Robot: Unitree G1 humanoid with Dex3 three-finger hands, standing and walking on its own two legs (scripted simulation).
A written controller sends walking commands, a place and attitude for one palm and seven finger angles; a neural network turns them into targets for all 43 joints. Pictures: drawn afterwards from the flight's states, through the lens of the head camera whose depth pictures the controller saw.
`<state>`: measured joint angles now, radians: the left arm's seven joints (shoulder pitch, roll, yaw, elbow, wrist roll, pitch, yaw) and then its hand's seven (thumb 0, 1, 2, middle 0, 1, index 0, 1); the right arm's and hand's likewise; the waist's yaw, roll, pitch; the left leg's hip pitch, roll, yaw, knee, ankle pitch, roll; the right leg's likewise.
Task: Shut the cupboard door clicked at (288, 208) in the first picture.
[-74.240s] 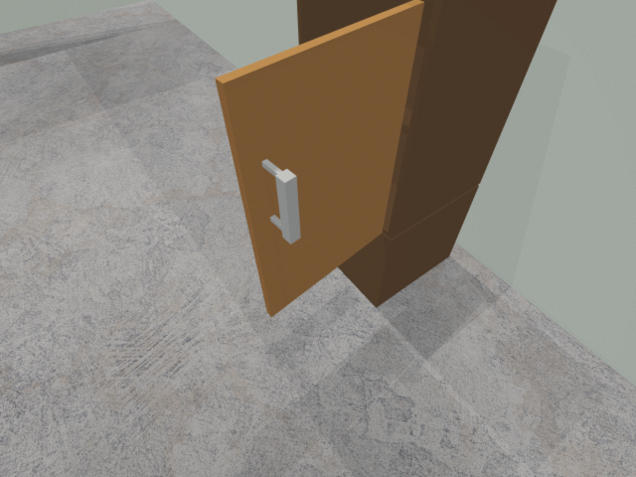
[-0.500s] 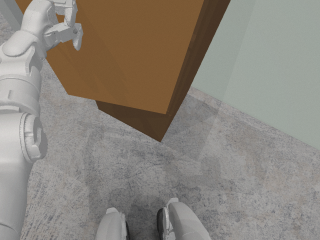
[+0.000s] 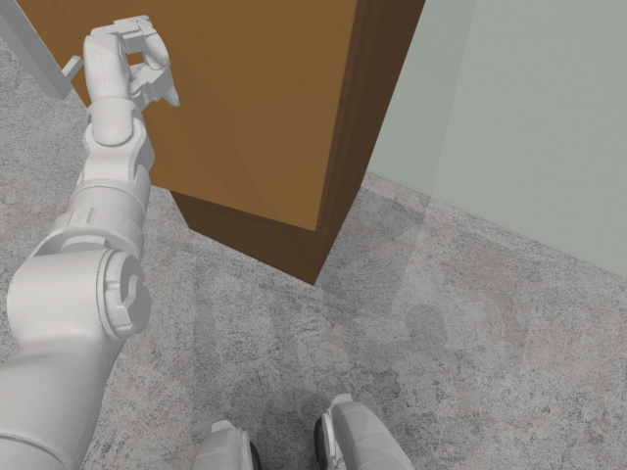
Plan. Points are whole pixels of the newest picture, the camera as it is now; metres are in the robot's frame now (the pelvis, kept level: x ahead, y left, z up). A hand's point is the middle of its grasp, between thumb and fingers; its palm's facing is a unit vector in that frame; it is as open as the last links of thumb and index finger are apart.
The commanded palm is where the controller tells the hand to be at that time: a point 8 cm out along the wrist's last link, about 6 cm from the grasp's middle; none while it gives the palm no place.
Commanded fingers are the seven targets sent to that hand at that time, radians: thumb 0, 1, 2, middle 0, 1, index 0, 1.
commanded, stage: pull the fist back off the door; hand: left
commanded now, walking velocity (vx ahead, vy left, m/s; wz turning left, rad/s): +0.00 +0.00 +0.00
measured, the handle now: (37, 32) +0.65 +0.22 +0.11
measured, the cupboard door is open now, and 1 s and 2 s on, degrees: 9 9 9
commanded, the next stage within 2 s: draw the hand back to the body in 0.58 s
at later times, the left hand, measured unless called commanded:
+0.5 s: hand (143, 134) +0.48 +0.11 +0.11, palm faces +0.04 -1.00 +0.00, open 3.1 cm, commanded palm +0.45 +0.15 +0.12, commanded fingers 0.00 0.90 0.90 -1.30 -1.50 -1.30 -1.50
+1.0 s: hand (86, 175) +0.42 +0.15 +0.14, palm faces +0.06 -1.00 -0.01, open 3.1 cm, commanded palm +0.38 +0.19 +0.15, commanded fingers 0.00 0.90 0.90 -1.30 -1.50 -1.30 -1.50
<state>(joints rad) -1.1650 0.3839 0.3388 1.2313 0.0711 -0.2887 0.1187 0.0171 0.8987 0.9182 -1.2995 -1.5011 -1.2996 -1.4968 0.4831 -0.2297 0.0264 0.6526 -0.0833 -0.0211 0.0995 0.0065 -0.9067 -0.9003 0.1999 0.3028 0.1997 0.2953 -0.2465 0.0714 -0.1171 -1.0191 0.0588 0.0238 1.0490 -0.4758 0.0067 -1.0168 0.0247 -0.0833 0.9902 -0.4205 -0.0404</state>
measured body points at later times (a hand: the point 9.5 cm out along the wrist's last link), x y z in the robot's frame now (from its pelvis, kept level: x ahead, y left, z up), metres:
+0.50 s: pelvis +0.01 -0.01 +0.03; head +0.10 +0.00 +0.47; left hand +0.47 +0.16 +0.11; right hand +0.04 -0.29 -0.09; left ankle +0.00 +0.11 -0.66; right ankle +0.02 -0.10 -0.66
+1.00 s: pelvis +0.01 +0.00 +0.05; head +0.05 -0.01 +0.49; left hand +0.41 +0.20 +0.14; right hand +0.05 -0.25 -0.08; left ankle +0.00 +0.11 -0.66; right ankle +0.02 -0.10 -0.66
